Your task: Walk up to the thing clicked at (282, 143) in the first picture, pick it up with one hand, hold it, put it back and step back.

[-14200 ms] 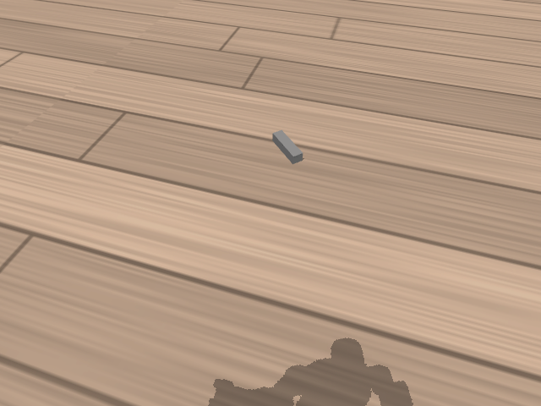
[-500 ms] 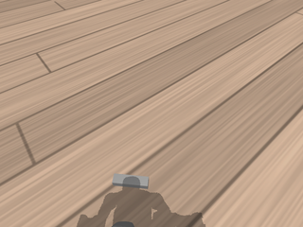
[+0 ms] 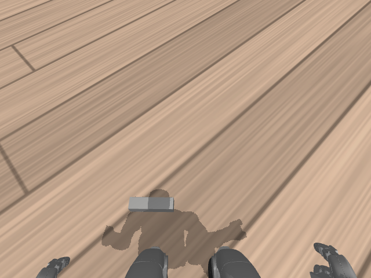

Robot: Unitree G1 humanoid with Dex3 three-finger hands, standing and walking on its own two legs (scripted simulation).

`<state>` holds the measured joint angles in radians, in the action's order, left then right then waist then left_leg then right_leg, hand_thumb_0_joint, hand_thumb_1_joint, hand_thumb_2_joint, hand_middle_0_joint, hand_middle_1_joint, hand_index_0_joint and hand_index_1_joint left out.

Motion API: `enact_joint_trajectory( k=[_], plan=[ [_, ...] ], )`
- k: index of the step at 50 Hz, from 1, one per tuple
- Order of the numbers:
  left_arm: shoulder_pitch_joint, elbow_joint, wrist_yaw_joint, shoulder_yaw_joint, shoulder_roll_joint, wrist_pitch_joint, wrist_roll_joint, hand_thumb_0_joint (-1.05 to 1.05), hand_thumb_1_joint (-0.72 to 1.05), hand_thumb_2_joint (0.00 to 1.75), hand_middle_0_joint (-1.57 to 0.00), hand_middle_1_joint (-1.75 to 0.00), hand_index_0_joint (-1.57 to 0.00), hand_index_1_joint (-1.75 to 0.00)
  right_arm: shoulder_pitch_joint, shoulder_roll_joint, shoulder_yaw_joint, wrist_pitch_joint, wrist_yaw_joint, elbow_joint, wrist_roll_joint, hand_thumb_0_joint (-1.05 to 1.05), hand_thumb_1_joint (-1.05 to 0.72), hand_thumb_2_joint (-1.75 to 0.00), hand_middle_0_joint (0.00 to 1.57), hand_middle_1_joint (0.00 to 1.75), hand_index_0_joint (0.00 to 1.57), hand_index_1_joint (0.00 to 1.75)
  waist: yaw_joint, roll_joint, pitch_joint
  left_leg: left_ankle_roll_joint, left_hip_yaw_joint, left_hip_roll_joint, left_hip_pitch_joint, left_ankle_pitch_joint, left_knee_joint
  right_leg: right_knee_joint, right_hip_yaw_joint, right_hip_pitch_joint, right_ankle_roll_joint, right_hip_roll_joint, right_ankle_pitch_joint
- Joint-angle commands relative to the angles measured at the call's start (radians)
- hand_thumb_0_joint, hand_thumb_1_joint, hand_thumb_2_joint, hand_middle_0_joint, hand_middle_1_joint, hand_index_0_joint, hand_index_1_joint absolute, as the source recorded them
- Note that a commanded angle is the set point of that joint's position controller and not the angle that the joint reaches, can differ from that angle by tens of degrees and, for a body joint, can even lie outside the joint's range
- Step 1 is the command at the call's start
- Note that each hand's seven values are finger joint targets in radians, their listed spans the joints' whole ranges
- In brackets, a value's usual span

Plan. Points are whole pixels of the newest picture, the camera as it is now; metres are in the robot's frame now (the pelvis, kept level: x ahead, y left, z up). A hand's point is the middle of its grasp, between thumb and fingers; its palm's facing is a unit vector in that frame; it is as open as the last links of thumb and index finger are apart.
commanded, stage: walk up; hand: left
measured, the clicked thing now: (151, 204) +0.45 +0.20 -0.72
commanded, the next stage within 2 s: none
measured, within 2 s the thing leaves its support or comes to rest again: neither
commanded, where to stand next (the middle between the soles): +0.07 +0.01 m, yaw +0 degrees
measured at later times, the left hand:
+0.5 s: hand out of the picture +0.06 +0.28 -0.11, palm faces -0.03 -0.92 -0.40, open 7.4 cm
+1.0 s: hand out of the picture +0.11 +0.31 -0.15, palm faces +0.00 -0.92 -0.40, open 7.4 cm
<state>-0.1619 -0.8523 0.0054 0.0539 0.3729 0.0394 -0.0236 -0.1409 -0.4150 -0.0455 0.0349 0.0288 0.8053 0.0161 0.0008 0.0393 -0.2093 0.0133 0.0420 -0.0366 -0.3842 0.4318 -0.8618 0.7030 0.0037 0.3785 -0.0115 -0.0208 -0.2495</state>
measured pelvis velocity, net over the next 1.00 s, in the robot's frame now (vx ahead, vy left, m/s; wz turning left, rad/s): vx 0.02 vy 0.03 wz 0.01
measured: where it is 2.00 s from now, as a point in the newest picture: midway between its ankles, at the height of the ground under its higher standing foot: outside the picture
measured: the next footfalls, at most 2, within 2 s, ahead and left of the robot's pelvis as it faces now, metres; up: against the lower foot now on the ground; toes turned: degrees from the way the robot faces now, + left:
left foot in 0.24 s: +0.00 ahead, +0.11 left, +0.00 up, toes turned +4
right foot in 0.56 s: +0.17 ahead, -0.14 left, +0.00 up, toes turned +1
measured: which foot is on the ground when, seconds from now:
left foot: up 0.00-0.22, down 0.24-0.58, up 0.60-0.84, down 0.86-1.00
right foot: down 0.00-0.26, up 0.28-0.54, down 0.56-0.90, up 0.92-1.00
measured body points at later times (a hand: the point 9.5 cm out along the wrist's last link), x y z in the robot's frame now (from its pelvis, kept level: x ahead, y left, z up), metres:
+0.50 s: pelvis +0.01 -0.01 +0.03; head +0.02 -0.01 +0.48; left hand +0.06 +0.33 -0.09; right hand +0.00 -0.34 -0.08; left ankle -0.04 +0.11 -0.71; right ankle +0.14 -0.14 -0.68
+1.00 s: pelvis +0.02 +0.03 +0.00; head +0.05 +0.04 +0.45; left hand +0.11 +0.35 -0.12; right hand +0.10 -0.29 -0.11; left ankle +0.06 +0.15 -0.71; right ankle +0.08 -0.12 -0.68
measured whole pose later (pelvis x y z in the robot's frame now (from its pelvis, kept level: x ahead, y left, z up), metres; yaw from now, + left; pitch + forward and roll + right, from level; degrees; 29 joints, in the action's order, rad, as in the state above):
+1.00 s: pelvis +0.02 +0.03 +0.00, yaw +1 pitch -3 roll +0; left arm -0.16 -0.94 -0.02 0.04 0.42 0.02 0.00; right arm -0.21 -0.38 -0.05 0.00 -0.01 0.94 -0.03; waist 0.00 -0.02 -0.11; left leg 0.00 -0.02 -0.04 -0.37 0.35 -0.78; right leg 1.00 0.10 0.49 -0.03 -0.03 -0.48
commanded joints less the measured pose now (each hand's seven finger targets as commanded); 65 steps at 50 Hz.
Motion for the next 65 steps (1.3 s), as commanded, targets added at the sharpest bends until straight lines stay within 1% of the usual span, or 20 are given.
enact_joint_trajectory(
  k=[1,7,11,12,13,14,16,19,26,28,29,31,36,42,44,46,56,59,62,65],
  plan=[
    [0.038,0.137,-0.012,0.075,0.257,-0.014,-0.005,0.0,0.9,0.9,-0.2,-0.3,-0.2,-0.3,-0.135,-0.195,-0.059,-0.013,0.041,-0.024,0.014,0.0,-0.9,-0.9,0.2,0.3,0.2,0.3,0.007,-0.23,0.283,0.013,0.083,0.108,-0.014,0.194,-0.434,-0.23,0.324,-0.094,-0.282,0.304,0.575],
    [-0.096,0.093,-0.003,0.091,0.284,-0.054,-0.029,0.0,0.9,0.9,-0.2,-0.3,-0.2,-0.3,-0.135,-0.2,-0.052,-0.052,-0.025,0.015,-0.037,0.0,-0.9,-0.9,0.2,0.3,0.2,0.3,0.069,-0.258,0.308,-0.003,-0.038,0.065,-0.129,0.217,0.015,-0.352,0.427,-0.295,-0.246,0.294,-0.489],
    [-0.042,0.098,0.002,0.083,0.302,-0.052,-0.011,0.0,0.9,0.9,-0.2,-0.3,-0.2,-0.3,-0.265,-0.17,-0.068,-0.066,-0.05,0.06,-0.062,0.0,-0.9,-0.9,0.2,0.3,0.2,0.3,-0.049,-0.147,0.225,0.073,-0.091,0.075,0.31,-0.036,0.458,-0.308,0.228,0.058,-0.123,0.234,-0.423],
    [-0.026,0.108,0.0,0.056,0.227,-0.05,-0.007,0.0,0.9,0.9,-0.2,-0.3,-0.2,-0.3,-0.308,-0.203,-0.087,-0.071,-0.051,0.074,-0.075,0.0,-0.9,-0.9,0.2,0.3,0.2,0.3,-0.088,0.033,0.193,0.101,0.097,0.0,0.464,0.099,0.628,-0.107,0.077,0.261,-0.031,0.099,-0.418],
    [0.065,0.162,0.009,0.045,0.162,-0.054,0.001,0.0,0.9,0.9,-0.2,-0.3,-0.2,-0.3,-0.32,-0.336,-0.117,-0.085,-0.049,0.049,-0.083,0.0,-0.9,-0.9,0.2,0.3,0.2,0.3,-0.12,0.236,0.071,0.175,0.64,-0.312,0.431,0.562,0.764,0.176,-0.04,0.574,0.006,-0.076,-0.349],
    [0.147,0.154,0.004,0.079,0.287,-0.068,-0.016,0.0,0.9,0.9,-0.2,-0.3,-0.2,-0.3,-0.281,-0.352,-0.118,-0.092,-0.051,0.034,-0.059,0.0,-0.9,-0.9,0.2,0.3,0.2,0.3,-0.127,0.045,-0.071,0.265,0.729,-0.413,0.225,0.626,0.809,0.234,0.143,0.547,-0.008,0.045,-0.268],
    [-0.004,0.089,0.025,0.062,0.227,-0.085,0.014,0.0,0.9,0.9,-0.2,-0.3,-0.2,-0.3,-0.163,-0.248,-0.079,-0.122,-0.04,0.015,-0.053,0.0,-0.9,-0.9,0.2,0.3,0.2,0.3,-0.022,-0.046,-0.041,0.173,0.409,-0.254,0.322,0.202,0.711,0.218,0.162,0.448,-0.011,0.042,-0.099],
    [-0.076,0.041,0.04,0.063,0.228,-0.093,0.016,0.0,0.9,0.9,-0.2,-0.3,-0.2,-0.3,-0.16,-0.225,-0.079,-0.123,-0.047,0.008,-0.046,0.0,-0.9,-0.9,0.2,0.3,0.2,0.3,-0.027,0.102,0.077,0.162,0.147,-0.162,0.242,0.058,0.675,0.126,0.065,0.202,0.009,0.035,-0.044],
    [-0.152,-0.03,-0.007,0.049,0.214,-0.107,0.013,0.0,0.9,0.9,-0.2,-0.3,-0.2,-0.3,-0.145,-0.205,-0.061,-0.052,-0.05,-0.023,-0.049,0.0,-0.9,-0.9,0.2,0.3,0.2,0.3,0.016,0.078,0.129,0.136,0.013,-0.11,0.022,-0.169,0.357,-0.181,-0.061,-0.244,0.003,-0.013,0.069],
    [-0.226,-0.037,-0.026,0.078,0.309,-0.128,-0.002,0.0,0.9,0.9,-0.2,-0.3,-0.2,-0.3,-0.257,-0.125,-0.033,-0.051,-0.05,-0.023,-0.032,0.0,-0.9,-0.9,0.2,0.3,0.2,0.3,0.038,-0.168,0.233,0.074,-0.062,0.01,-0.079,-0.085,0.007,-0.314,0.235,-0.411,-0.065,0.169,0.056],
    [-0.231,-0.012,-0.031,0.082,0.37,-0.135,0.0,0.0,0.9,0.9,-0.2,-0.3,-0.2,-0.3,-0.293,-0.127,-0.027,-0.042,-0.049,-0.031,-0.035,0.0,-0.9,-0.9,0.2,0.3,0.2,0.3,0.017,-0.219,0.257,0.038,-0.03,0.056,-0.168,0.136,-0.132,-0.4,0.596,-0.397,-0.168,0.384,-0.05],
    [-0.192,-0.003,-0.036,0.08,0.376,-0.125,0.014,0.0,0.9,0.9,-0.2,-0.3,-0.2,-0.3,-0.259,-0.23,-0.07,-0.023,-0.034,-0.005,-0.043,0.0,-0.9,-0.9,0.2,0.3,0.2,0.3,0.018,-0.103,0.198,0.04,0.069,-0.007,-0.148,0.213,-0.253,-0.402,0.6,-0.225,-0.282,0.418,-0.167],
    [-0.077,0.023,-0.041,0.058,0.322,-0.114,-0.003,0.0,0.9,0.9,-0.2,-0.3,-0.2,-0.3,-0.289,-0.186,-0.07,-0.008,-0.051,0.054,-0.042,0.0,-0.9,-0.9,0.2,0.3,0.2,0.3,-0.016,-0.204,0.16,0.014,0.007,-0.033,-0.008,0.047,-0.105,-0.348,0.279,0.027,-0.19,0.265,-0.152],
    [0.035,0.034,-0.026,0.037,0.275,-0.059,0.012,0.0,0.9,0.9,-0.2,-0.3,-0.2,-0.3,-0.248,-0.182,-0.078,-0.027,-0.033,0.108,-0.031,0.0,-0.9,-0.9,0.2,0.3,0.2,0.3,-0.039,-0.219,0.184,0.01,-0.101,0.044,0.177,-0.108,0.19,-0.181,0.208,0.173,-0.132,0.2,-0.114],
    [0.006,0.031,-0.025,0.018,0.205,-0.045,0.026,0.0,0.9,0.9,-0.2,-0.3,-0.2,-0.3,-0.191,-0.269,-0.086,-0.045,-0.023,0.089,-0.045,0.0,-0.9,-0.9,0.2,0.3,0.2,0.3,-0.027,0.032,0.171,0.069,0.233,-0.146,0.097,0.016,0.418,0.037,0.159,0.218,-0.06,0.066,-0.189],
    [0.014,-0.007,-0.039,0.042,0.264,-0.038,0.019,0.0,0.9,0.9,-0.2,-0.3,-0.2,-0.3,-0.05,-0.327,-0.094,-0.052,-0.025,0.054,-0.037,0.0,-0.9,-0.9,0.2,0.3,0.2,0.3,-0.01,0.122,0.118,0.25,0.485,-0.361,-0.118,0.057,0.568,0.372,0.113,0.101,-0.028,-0.013,-0.324],
    [-0.077,-0.091,-0.007,0.038,0.193,-0.056,0.002,0.0,0.9,0.9,-0.2,-0.3,-0.2,-0.3,-0.048,-0.254,-0.056,-0.078,-0.014,0.071,-0.043,0.0,-0.9,-0.9,0.2,0.3,0.2,0.3,0.023,0.123,0.207,0.131,0.129,-0.191,0.059,-0.229,0.321,-0.209,-0.022,-0.161,-0.036,0.004,-0.144],
    [-0.04,-0.075,-0.004,0.064,0.337,-0.072,-0.005,0.0,0.9,0.9,-0.2,-0.3,-0.2,-0.3,-0.019,-0.177,-0.032,-0.087,-0.01,0.061,-0.022,0.0,-0.9,-0.9,0.2,0.3,0.2,0.3,0.023,-0.182,0.207,0.022,-0.081,0.016,-0.063,0.037,0.098,-0.282,0.433,-0.176,-0.213,0.287,-0.144],
    [0.045,-0.047,0.005,0.038,0.281,-0.066,0.008,0.0,0.9,0.9,-0.2,-0.3,-0.2,-0.3,-0.085,-0.186,-0.04,-0.111,-0.012,0.113,-0.022,0.0,-0.9,-0.9,0.2,0.3,0.2,0.3,-0.033,-0.118,0.173,0.039,-0.061,0.014,0.116,-0.081,0.253,-0.195,0.249,-0.043,-0.16,0.221,0.004],
    [0.023,-0.053,0.006,0.026,0.214,-0.057,0.01,0.0,0.9,0.9,-0.2,-0.3,-0.2,-0.3,-0.162,-0.291,-0.064,-0.126,-0.011,0.13,-0.032,0.0,-0.9,-0.9,0.2,0.3,0.2,0.3,-0.035,0.043,0.217,0.214,0.39,-0.281,0.273,-0.06,0.472,0.126,0.012,0.126,-0.03,0.023,-0.157]
  ],
)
